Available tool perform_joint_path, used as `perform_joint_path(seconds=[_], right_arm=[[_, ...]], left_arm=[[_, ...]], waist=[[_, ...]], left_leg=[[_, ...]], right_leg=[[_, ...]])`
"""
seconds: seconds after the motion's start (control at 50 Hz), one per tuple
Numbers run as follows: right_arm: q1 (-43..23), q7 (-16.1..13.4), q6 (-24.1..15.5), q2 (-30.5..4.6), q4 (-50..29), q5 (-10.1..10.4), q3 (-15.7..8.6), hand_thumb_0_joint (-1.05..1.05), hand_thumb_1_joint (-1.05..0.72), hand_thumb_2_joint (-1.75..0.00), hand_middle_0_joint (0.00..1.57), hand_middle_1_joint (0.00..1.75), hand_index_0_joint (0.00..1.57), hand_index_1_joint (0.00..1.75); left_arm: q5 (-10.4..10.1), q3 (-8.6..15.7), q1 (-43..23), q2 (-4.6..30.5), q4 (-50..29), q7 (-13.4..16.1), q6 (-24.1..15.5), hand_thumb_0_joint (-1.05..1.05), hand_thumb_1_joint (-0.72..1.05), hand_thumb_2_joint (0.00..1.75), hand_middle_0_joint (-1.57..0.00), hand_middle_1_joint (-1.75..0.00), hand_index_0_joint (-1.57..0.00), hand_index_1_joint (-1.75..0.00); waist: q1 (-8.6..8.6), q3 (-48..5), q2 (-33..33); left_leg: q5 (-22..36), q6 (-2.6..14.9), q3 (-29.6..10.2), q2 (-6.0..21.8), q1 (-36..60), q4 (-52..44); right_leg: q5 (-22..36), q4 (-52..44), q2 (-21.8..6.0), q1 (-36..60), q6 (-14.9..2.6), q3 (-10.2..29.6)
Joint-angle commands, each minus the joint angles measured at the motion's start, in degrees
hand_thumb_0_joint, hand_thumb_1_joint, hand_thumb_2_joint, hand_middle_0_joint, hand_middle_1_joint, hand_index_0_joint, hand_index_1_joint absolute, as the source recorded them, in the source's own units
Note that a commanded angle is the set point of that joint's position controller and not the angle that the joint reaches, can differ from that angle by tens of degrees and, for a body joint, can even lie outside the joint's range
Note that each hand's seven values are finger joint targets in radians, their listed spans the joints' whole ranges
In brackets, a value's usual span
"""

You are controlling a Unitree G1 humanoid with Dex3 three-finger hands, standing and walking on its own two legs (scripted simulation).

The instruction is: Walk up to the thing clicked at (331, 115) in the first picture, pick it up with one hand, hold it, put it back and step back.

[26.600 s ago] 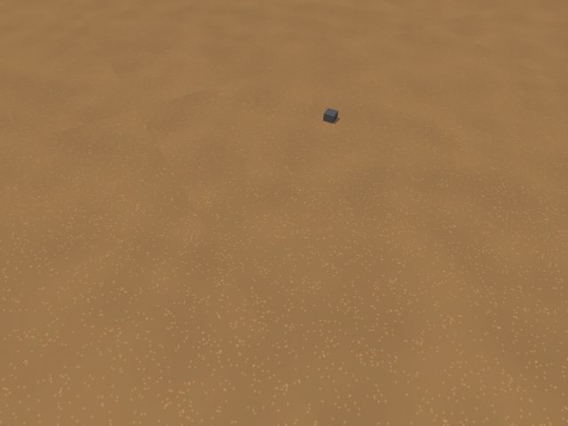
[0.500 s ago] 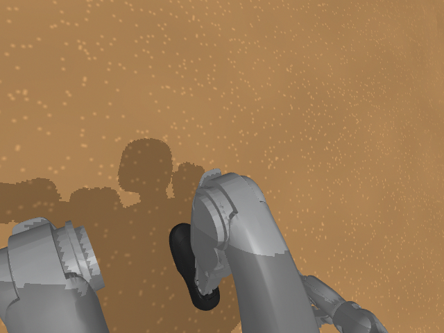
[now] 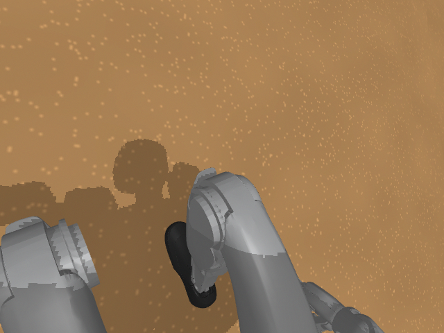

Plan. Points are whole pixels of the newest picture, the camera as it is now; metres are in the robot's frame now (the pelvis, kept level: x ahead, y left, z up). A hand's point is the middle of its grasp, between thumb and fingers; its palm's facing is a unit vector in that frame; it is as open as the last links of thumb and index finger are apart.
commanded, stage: close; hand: left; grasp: from above
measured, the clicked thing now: out of the picture +0.42 +0.38 -0.27
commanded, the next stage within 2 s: settle in 1.50 s
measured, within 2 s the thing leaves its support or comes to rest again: leaves its support in 1.86 s
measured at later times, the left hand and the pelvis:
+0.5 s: hand out of the picture +0.41 +0.36 -0.25, palm faces -0.42 -0.21 -0.88, open 12.9 cm; pelvis +0.00 +0.00 +0.01, yaw +0 degrees
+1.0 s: hand out of the picture +0.40 +0.37 -0.25, palm faces -0.43 -0.20 -0.88, open 10.8 cm; pelvis +0.00 +0.00 +0.00, yaw +0 degrees
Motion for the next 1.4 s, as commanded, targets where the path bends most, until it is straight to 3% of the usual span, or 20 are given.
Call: perform_joint_path(seconds=[0.0,0.04,0.08,0.1,0.14,0.26,0.3,0.34,0.4,0.46,0.52,0.62,0.66,0.8,0.82,0.96,1.04,1.14,1.28,1.38], right_arm=[[8.5,-0.7,-1.1,-20.1,-0.2,0.9,-6.2,0.0,-0.88,-0.89,0.2,0.3,0.2,0.3],[8.8,-0.7,-1.2,-20.2,-0.3,1.2,-6.2,0.0,-0.88,-0.9,0.2,0.3,0.2,0.3],[8.6,-0.4,-1.6,-19.9,-0.5,1.3,-6.3,0.0,-0.89,-0.9,0.2,0.3,0.2,0.3],[9.1,-0.4,-1.4,-19.6,-0.2,1.2,-6.0,0.0,-0.89,-0.9,0.2,0.3,0.2,0.3],[8.3,-0.3,-1.7,-19.1,-0.4,1.5,-5.7,0.0,-0.89,-0.9,0.2,0.3,0.2,0.3],[9.2,-0.3,-0.7,-19.0,-0.6,1.1,-5.5,0.0,-0.89,-0.9,0.2,0.3,0.2,0.3],[10.0,-0.5,-0.2,-19.3,-0.6,1.2,-5.6,0.0,-0.89,-0.9,0.2,0.3,0.2,0.3],[10.0,-0.1,0.0,-18.5,-0.5,0.6,-4.9,0.0,-0.89,-0.9,0.2,0.3,0.2,0.3],[10.1,-0.2,0.3,-18.7,-0.6,1.0,-4.7,0.0,-0.89,-0.9,0.2,0.3,0.2,0.3],[9.6,-0.3,0.5,-18.5,-0.5,0.6,-4.5,0.0,-0.89,-0.9,0.2,0.3,0.2,0.3],[9.7,-0.5,0.3,-19.5,-0.8,0.4,-5.4,0.0,-0.88,-0.89,0.2,0.3,0.2,0.3],[8.9,-0.7,-0.5,-20.0,-0.7,0.6,-5.5,0.0,-0.88,-0.89,0.2,0.3,0.2,0.3],[9.3,-1.0,-0.7,-20.2,-0.8,0.6,-5.7,0.0,-0.89,-0.9,0.2,0.3,0.2,0.3],[10.1,-0.9,-0.8,-19.4,-0.9,0.7,-5.2,0.0,-0.89,-0.9,0.2,0.3,0.2,0.3],[9.4,-1.0,-0.8,-19.2,-0.9,1.4,-5.2,0.0,-0.89,-0.9,0.2,0.3,0.2,0.3],[9.9,-0.7,0.0,-18.8,-0.7,1.0,-5.0,0.0,-0.88,-0.89,0.2,0.3,0.2,0.3],[10.3,-0.9,0.5,-19.3,-0.5,1.0,-5.2,0.0,-0.88,-0.89,0.2,0.3,0.2,0.3],[10.0,-0.8,0.7,-18.9,-0.9,0.9,-5.1,0.0,-0.88,-0.89,0.2,0.3,0.2,0.3],[8.8,-1.3,0.0,-19.5,-1.1,0.6,-5.3,0.0,-0.89,-0.89,0.2,0.3,0.2,0.3],[9.0,-1.4,-0.6,-19.9,-1.1,0.6,-5.6,0.0,-0.89,-0.89,0.2,0.3,0.2,0.3]], left_arm=[[-1.1,0.2,-13.8,15.7,-5.0,1.9,2.1,0.0,-0.43,0.94,-0.12,-0.95,-0.12,-0.94],[-1.4,1.1,-15.9,16.6,-6.3,1.6,2.6,0.0,-0.43,0.94,-0.12,-0.95,-0.13,-0.94],[-2.0,0.7,-14.4,14.8,-4.1,0.6,3.2,0.0,-0.41,0.92,-0.12,-0.96,-0.14,-0.95],[-2.3,2.2,-14.8,16.2,-5.4,0.5,3.1,0.0,-0.42,0.93,-0.12,-0.95,-0.13,-0.94],[-2.8,0.9,-14.5,14.2,-3.6,-1.4,3.3,0.0,-0.4,0.91,-0.13,-0.96,-0.15,-0.95],[-3.3,-0.7,-13.2,13.9,-7.2,-4.2,1.7,0.0,-0.37,0.88,-0.13,-0.97,-0.16,-0.94],[-3.9,0.5,-13.7,15.2,-10.0,-4.1,0.4,0.0,-0.34,0.86,-0.15,-0.96,-0.19,-0.93],[-3.4,-0.7,-11.6,13.3,-8.1,-4.1,-0.4,0.0,-0.3,0.84,-0.17,-0.96,-0.21,-0.92],[-3.1,2.1,-12.4,16.6,-10.0,-2.6,-1.5,0.0,-0.29,0.83,-0.18,-0.96,-0.22,-0.91],[-1.7,3.0,-11.3,17.0,-8.4,-0.8,-1.8,0.0,-0.24,0.83,-0.21,-0.95,-0.25,-0.9],[-0.3,2.8,-10.7,17.2,-6.5,0.5,-1.1,0.0,-0.22,0.8,-0.21,-0.93,-0.26,-0.89],[-1.4,1.3,-12.7,15.7,-5.1,1.4,0.9,0.0,-0.13,0.8,-0.27,-0.93,-0.32,-0.88],[-2.0,1.0,-13.7,15.9,-4.5,1.3,1.3,0.0,-0.09,0.79,-0.31,-0.93,-0.36,-0.88],[-2.8,2.0,-12.7,17.3,-5.4,-1.5,2.0,0.0,-0.03,0.67,-0.33,-0.89,-0.4,-0.82],[-3.5,2.6,-13.8,18.0,-7.6,-1.8,1.7,0.0,-0.02,0.68,-0.34,-0.88,-0.41,-0.81],[-3.7,1.1,-11.3,16.0,-8.5,-4.1,0.5,0.0,0.09,0.63,-0.41,-0.87,-0.49,-0.78],[-3.5,3.6,-9.6,17.9,-9.8,-3.5,-0.7,0.0,0.18,0.63,-0.47,-0.86,-0.56,-0.77],[-1.7,2.3,-11.6,16.8,-8.6,-2.7,-1.5,0.0,0.27,0.62,-0.53,-0.85,-0.62,-0.75],[-0.4,0.5,-12.2,15.7,-6.2,-0.5,-0.9,0.0,0.48,0.66,-0.71,-0.83,-0.79,-0.75],[-0.4,0.3,-12.8,15.6,-5.6,0.5,0.2,0.0,0.57,0.68,-0.82,-0.77,-0.88,-0.71]], waist=[[-2.7,-31.9,29.8],[-2.3,-34.3,31.8],[-2.86,-32.1,31.1],[-2.46,-33.7,31.1],[-3.05,-31.4,31.2],[-2.79,-35.2,33.5],[-2.2,-38.1,34.6],[-2.97,-36.5,33.1],[-2.19,-37.3,32.6],[-2.02,-35.7,30.8],[-2.03,-35.1,31.4],[-3.03,-33.9,29.0],[-3.31,-33.1,28.7],[-2.82,-35.1,31.4],[-1.94,-36.0,32.0],[-2.43,-34.7,32.4],[-1.07,-35.4,32.5],[-2.66,-34.0,31.3],[-3.05,-31.1,30.1],[-2.93,-33.3,29.8]], left_leg=[[7.9,-0.85,3.5,1.8,25.3,-18.1],[9.8,-1.05,3.3,1.8,26.8,-18.2],[9.5,-1.13,3.2,1.9,26.5,-17.9],[10.4,-1.1,3.1,1.8,26.6,-18.3],[9.1,-1.32,2.7,1.7,26.4,-18.4],[15.6,-1.83,2.7,1.8,30.6,-18.4],[18.7,-1.98,2.8,1.8,32.3,-18.2],[18.5,-1.53,3.9,1.7,30.4,-16.6],[17.8,-1.24,4.2,1.7,29.4,-16.3],[15.7,-1.0,4.2,1.7,27.6,-16.4],[14.6,-1.01,4.5,1.6,27.4,-17.1],[12.2,-0.75,4.1,1.7,25.8,-16.8],[10.0,-0.56,4.1,1.7,24.6,-17.3],[12.7,-1.11,3.6,1.8,27.5,-17.7],[13.3,-1.27,3.3,1.8,27.9,-17.7],[15.9,-1.3,4.1,1.7,28.2,-16.9],[15.6,-1.3,3.9,1.7,28.2,-17.8],[13.1,-1.2,3.4,1.9,27.8,-17.4],[9.0,-1.22,3.2,1.9,26.4,-18.4],[10.8,-1.07,3.5,1.8,26.7,-17.8]], right_leg=[[8.4,-10.3,1.6,15.2,-4.24,-5.0],[10.0,-9.6,1.5,15.5,-4.41,-4.7],[10.1,-9.2,1.2,15.2,-4.23,-4.8],[10.5,-9.8,1.5,15.9,-4.21,-5.0],[9.6,-8.8,1.0,13.7,-4.18,-5.2],[14.4,-9.1,1.3,18.1,-4.2,-5.2],[16.6,-9.2,1.3,20.1,-4.2,-5.3],[17.2,-9.7,1.6,21.8,-3.94,-5.2],[16.8,-10.0,1.7,21.9,-3.96,-5.2],[15.0,-10.1,1.8,20.6,-4.0,-5.3],[13.9,-10.4,2.1,19.9,-4.28,-5.1],[12.2,-11.0,2.0,18.8,-4.11,-5.1],[10.3,-11.8,1.9,18.6,-4.13,-4.9],[12.5,-10.3,1.6,19.8,-4.23,-4.8],[12.9,-9.9,1.4,19.0,-4.14,-5.0],[14.9,-10.2,1.6,20.4,-4.05,-5.0],[14.2,-10.5,1.7,20.5,-4.21,-5.3],[12.5,-9.7,1.7,18.0,-4.16,-5.5],[9.2,-10.1,1.5,15.7,-4.15,-5.7],[11.2,-11.0,1.9,17.4,-4.11,-5.2]])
